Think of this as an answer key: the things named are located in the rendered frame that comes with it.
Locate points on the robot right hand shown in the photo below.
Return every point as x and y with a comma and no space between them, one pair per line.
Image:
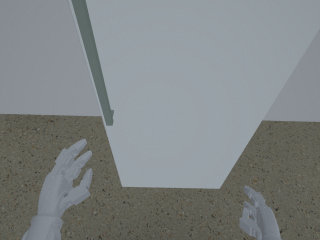
262,222

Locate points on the fridge door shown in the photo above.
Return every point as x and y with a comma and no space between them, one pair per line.
190,81

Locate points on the handle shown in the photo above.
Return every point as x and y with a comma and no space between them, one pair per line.
86,31

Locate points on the robot left forearm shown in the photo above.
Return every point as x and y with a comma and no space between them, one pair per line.
44,227

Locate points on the robot left hand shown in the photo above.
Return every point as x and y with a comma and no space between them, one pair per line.
59,181

